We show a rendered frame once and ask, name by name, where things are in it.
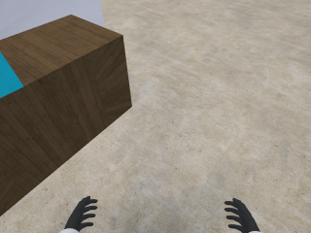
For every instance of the carton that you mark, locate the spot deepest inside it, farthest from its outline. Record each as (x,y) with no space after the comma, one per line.
(9,82)

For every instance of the pedestal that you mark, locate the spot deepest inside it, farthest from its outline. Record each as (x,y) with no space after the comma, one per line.
(75,84)

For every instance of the robot left hand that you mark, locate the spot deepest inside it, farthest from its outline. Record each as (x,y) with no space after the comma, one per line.
(76,218)

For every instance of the robot right hand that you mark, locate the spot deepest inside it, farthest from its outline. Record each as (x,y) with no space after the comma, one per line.
(248,224)

